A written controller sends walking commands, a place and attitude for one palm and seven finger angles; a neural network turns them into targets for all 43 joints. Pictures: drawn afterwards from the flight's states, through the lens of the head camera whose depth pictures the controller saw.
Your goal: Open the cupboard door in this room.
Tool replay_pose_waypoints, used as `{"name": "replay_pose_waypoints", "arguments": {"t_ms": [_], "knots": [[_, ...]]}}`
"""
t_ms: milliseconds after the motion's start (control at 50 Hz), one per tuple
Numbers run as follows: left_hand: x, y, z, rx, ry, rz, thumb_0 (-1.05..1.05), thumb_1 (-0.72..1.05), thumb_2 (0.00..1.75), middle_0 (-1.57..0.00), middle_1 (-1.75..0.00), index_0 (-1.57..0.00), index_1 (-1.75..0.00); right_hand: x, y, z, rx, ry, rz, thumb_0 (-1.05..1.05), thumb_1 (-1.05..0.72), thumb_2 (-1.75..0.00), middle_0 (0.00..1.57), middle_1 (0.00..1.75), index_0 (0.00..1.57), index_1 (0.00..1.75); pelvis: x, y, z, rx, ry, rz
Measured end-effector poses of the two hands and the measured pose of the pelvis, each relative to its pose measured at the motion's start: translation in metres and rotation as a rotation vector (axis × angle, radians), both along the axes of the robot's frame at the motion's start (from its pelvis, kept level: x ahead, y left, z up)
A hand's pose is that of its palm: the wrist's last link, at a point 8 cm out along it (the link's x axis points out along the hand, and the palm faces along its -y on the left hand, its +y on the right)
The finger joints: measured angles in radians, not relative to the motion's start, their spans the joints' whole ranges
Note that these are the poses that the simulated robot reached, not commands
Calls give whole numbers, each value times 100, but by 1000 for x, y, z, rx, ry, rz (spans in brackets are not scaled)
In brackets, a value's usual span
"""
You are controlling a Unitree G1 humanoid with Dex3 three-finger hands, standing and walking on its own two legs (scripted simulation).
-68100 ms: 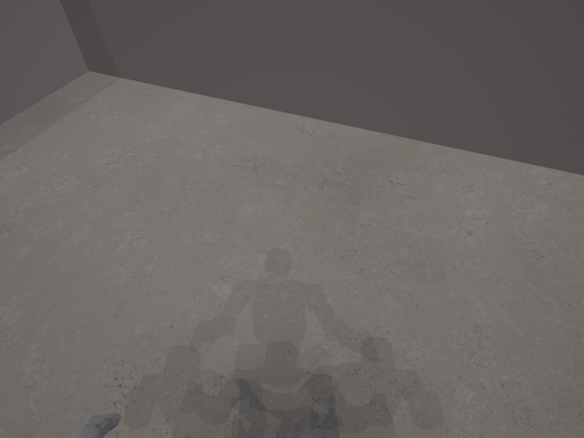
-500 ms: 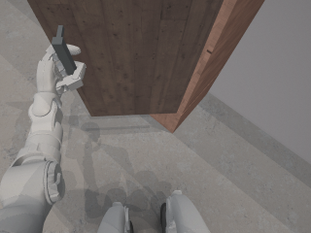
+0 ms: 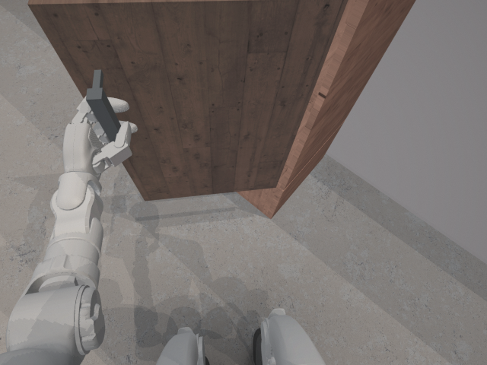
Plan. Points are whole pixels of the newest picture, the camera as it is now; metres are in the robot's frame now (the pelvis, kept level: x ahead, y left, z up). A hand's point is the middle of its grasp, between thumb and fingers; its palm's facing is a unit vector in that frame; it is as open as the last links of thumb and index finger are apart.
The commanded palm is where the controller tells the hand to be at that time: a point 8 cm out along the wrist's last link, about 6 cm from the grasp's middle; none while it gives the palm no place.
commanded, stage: pull the door open along its arc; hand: left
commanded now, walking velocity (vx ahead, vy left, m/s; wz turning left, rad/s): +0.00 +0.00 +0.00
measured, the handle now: (111, 114) +0.52 +0.19 +0.04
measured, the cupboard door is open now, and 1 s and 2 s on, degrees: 48 84 86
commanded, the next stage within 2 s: open thumb and fingers to let go in 0.66 s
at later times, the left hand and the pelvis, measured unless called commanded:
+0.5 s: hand (183, 244) +0.29 +0.07 +0.04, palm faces +0.32 -0.95 +0.05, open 6.2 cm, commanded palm +0.22 +0.14 +0.04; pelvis +0.02 -0.01 +0.01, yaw +1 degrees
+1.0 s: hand (202, 254) +0.28 +0.05 +0.04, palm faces +0.46 -0.89 -0.04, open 7.0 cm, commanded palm +0.23 +0.09 +0.04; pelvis +0.01 -0.07 +0.00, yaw +6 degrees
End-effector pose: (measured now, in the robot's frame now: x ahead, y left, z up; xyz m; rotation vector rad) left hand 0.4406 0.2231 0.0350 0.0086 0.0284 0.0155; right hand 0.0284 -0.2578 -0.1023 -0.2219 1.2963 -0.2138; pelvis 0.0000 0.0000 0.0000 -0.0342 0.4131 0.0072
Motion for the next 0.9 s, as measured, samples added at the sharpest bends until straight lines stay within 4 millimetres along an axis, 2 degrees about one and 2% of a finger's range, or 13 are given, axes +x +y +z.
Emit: {"name": "replay_pose_waypoints", "arguments": {"t_ms": [80,180,280,380,500,580,660,780,900], "knots": [[-23,-5,0,-9,-3,-14,1,73,75,-33,-133,-35,-135,16,3,5,19,-47,4,0,-91,-90,20,30,20,30,5,1,6,3,-14,-5],[-67,-19,0,-24,-5,-36,1,72,74,-32,-132,-34,-134,50,9,13,47,-140,37,0,-91,-90,20,30,20,30,12,3,12,7,-38,-8],[-114,-47,0,-101,-2,112,3,70,73,-31,-132,-36,-131,96,20,17,78,-257,119,1,-91,-90,20,30,20,30,15,3,15,11,-64,-1],[-152,-76,2,-114,7,229,4,68,73,-32,-130,-37,-131,143,35,23,115,-376,206,1,-91,-90,20,30,20,30,14,-2,13,21,-86,6],[-185,-107,7,-62,36,312,4,66,71,-33,-127,-38,-132,179,51,31,162,-481,267,1,-91,-90,20,30,20,30,15,-14,11,32,-107,15],[-198,-119,9,3,46,319,3,64,70,-34,-126,-38,-133,188,54,33,178,-510,283,1,-91,-90,20,30,20,30,18,-24,11,38,-119,24],[-204,-127,11,10,65,341,4,64,70,-34,-126,-38,-134,189,48,31,185,-517,284,1,-91,-90,20,30,20,30,21,-34,11,42,-128,37],[-205,-135,11,33,60,394,3,66,75,-31,-127,-37,-133,182,24,20,161,-503,299,1,-91,-90,20,30,20,30,20,-48,8,51,-124,61],[-202,-138,7,34,40,450,2,65,78,-35,-130,-37,-133,167,-4,5,121,-449,290,1,-91,-90,20,30,20,30,12,-60,3,66,-115,70]]}}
